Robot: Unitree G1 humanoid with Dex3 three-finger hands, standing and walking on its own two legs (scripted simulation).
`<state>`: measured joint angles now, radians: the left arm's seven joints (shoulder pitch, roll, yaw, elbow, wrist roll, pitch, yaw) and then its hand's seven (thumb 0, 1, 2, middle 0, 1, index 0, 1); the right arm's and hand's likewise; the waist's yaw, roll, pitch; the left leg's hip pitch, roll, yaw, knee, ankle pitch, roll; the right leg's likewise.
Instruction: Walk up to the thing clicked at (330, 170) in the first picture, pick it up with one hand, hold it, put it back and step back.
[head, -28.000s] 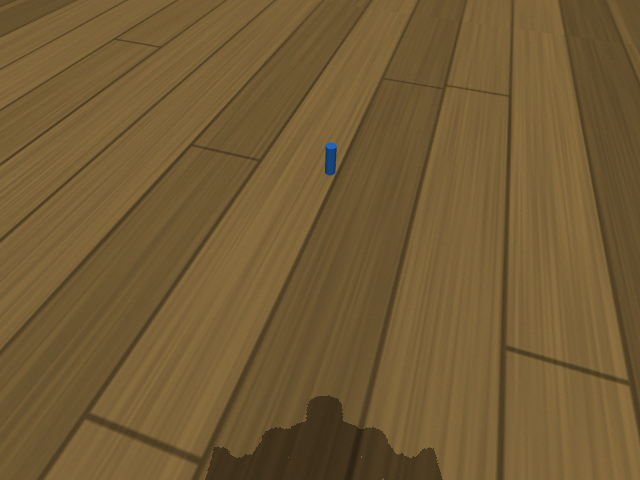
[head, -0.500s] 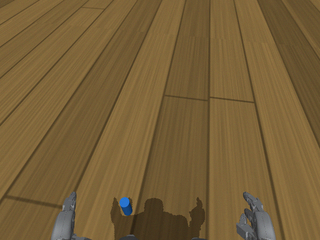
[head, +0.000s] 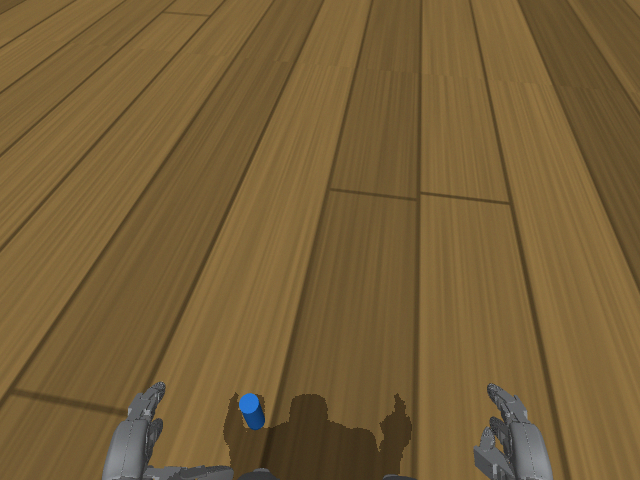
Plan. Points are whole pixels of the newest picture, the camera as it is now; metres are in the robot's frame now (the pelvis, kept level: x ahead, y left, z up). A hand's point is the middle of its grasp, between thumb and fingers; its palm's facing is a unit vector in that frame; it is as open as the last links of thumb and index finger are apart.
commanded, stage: stand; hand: left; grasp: from the side
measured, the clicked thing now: (252, 412) +0.39 +0.19 -0.64
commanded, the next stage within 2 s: none
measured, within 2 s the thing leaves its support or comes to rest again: neither
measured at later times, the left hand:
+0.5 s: hand out of the picture +0.07 +0.26 -0.11, palm faces +0.00 -0.94 -0.35, open 7.5 cm
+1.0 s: hand out of the picture +0.02 +0.26 -0.10, palm faces +0.00 -0.94 -0.35, open 7.4 cm
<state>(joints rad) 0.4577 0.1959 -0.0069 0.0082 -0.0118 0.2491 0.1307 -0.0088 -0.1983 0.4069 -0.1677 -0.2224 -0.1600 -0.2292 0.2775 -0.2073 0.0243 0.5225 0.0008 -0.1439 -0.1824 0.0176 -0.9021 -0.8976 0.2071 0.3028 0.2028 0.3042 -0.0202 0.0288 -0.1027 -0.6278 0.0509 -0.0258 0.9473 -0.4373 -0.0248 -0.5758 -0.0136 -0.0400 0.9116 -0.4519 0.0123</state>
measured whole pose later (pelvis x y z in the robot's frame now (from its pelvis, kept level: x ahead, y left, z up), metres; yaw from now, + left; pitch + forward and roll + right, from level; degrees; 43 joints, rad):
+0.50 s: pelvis +0.00 +0.01 +0.04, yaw +0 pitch -3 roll +0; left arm 0.23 0.33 0.02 0.93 0.03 0.01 0.02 0.01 0.88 0.90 -0.21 -0.30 -0.20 -0.30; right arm 0.19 -0.32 -0.03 0.99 -0.04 0.00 -0.01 0.01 -0.91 -0.90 0.20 0.30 0.20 0.30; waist 0.01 -0.01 0.04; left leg -0.28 0.01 0.00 0.61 -0.29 0.00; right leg -0.24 -0.05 -0.02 0.60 -0.32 0.03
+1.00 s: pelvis -0.02 +0.01 +0.06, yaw +1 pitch -4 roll +0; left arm 0.18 0.33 0.01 1.14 0.03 0.00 0.01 0.01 0.90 0.90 -0.21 -0.30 -0.20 -0.30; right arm 0.15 -0.33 -0.02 1.14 -0.03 0.01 0.00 0.01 -0.91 -0.90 0.21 0.30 0.20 0.30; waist 0.01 0.01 0.05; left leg -0.17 0.00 0.00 0.40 -0.15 0.00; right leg -0.14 -0.05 -0.03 0.40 -0.18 0.04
